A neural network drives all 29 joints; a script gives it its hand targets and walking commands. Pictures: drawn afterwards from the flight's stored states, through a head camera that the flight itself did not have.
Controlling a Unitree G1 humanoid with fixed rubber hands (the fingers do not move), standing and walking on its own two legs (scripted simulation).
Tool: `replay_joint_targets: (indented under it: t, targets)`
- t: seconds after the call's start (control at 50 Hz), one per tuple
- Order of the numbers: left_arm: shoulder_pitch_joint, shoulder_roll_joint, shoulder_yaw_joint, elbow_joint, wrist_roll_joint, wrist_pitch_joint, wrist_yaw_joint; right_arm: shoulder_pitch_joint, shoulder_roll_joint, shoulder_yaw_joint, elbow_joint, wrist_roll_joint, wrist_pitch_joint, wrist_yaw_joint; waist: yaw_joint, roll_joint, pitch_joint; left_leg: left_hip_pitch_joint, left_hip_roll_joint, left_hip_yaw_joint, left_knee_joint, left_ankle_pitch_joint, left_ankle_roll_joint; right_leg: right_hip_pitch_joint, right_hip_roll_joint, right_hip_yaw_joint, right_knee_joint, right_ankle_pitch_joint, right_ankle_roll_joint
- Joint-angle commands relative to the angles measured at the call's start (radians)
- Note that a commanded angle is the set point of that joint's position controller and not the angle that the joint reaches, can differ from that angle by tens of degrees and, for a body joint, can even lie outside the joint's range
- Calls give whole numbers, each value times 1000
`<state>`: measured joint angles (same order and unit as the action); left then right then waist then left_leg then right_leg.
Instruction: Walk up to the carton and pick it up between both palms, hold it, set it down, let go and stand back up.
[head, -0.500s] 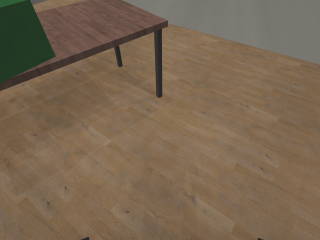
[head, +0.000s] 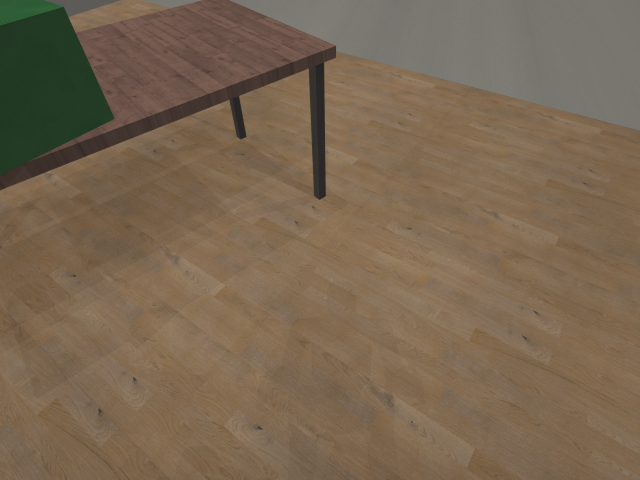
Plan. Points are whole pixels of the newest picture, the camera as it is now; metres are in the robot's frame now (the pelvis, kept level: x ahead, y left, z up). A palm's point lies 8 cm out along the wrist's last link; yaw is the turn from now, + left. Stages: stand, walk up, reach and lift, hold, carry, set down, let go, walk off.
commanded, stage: stand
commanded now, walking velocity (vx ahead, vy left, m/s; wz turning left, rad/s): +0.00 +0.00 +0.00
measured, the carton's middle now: (7, 82) +0.91 +0.78 +0.07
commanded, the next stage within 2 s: walk up in 1.46 s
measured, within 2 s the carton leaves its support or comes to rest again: neither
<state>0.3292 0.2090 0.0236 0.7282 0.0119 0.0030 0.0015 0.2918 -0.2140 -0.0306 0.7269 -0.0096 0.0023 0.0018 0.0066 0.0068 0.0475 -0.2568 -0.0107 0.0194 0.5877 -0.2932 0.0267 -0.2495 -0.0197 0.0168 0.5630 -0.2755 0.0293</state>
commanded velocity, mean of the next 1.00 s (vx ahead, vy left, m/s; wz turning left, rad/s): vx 0.00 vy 0.00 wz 0.00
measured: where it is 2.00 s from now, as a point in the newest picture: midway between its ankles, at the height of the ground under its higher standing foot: outside the picture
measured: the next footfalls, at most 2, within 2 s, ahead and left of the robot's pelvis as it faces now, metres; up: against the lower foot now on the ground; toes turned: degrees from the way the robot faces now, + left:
left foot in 1.96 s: +0.11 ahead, +0.25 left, +0.00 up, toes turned +21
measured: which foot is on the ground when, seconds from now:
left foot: down 0.00-1.00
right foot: down 0.00-1.00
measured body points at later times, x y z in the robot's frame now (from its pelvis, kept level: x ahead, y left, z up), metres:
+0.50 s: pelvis +0.00 +0.00 +0.00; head +0.01 +0.00 +0.45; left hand +0.07 +0.24 -0.13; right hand +0.08 -0.25 -0.13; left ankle +0.02 +0.10 -0.73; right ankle +0.02 -0.14 -0.73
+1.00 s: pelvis +0.00 +0.00 +0.00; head +0.01 +0.00 +0.45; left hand +0.06 +0.24 -0.13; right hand +0.06 -0.25 -0.13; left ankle +0.02 +0.10 -0.73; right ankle +0.02 -0.14 -0.73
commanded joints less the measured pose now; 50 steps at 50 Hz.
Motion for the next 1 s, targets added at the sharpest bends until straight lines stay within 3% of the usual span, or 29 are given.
replay_joint_targets:
  t: [0.0,0.22,0.48,0.66,0.8,0.88,0.98]
  targets:
    - [13,141,42,-94,0,-28,8,3,-146,-43,-101,3,-28,-7,-5,7,-18,-24,100,-132,-174,42,14,-11,-56,72,-95,62,-52]
    - [27,143,40,-72,-2,-29,10,13,-146,-40,-76,1,-26,-9,-3,2,-14,-16,97,-124,-174,28,12,-14,-59,77,-110,50,-54]
    - [22,144,35,-51,-3,-26,17,27,-146,-33,-43,3,-26,-14,-5,4,-22,8,98,-109,-162,127,10,3,-60,84,-108,124,-54]
    - [24,148,35,-29,-3,-22,18,33,-149,-31,-23,3,-22,-16,-8,-21,8,4,100,-112,-178,71,6,-15,-57,88,-128,82,-52]
    - [31,144,33,-19,-4,-25,19,30,-152,-29,-7,6,-26,-18,-4,14,-13,9,102,-112,-189,58,8,-1,-57,88,-132,81,-52]
    - [32,148,32,-4,-5,-25,20,35,-152,-27,2,5,-25,-18,-7,-15,-1,16,102,-112,-186,70,8,-8,-59,92,-140,84,-53]
    - [36,147,31,8,-4,-23,21,43,-153,-26,18,5,-25,-19,-5,-6,2,14,102,-110,-193,66,6,-3,-57,90,-142,80,-51]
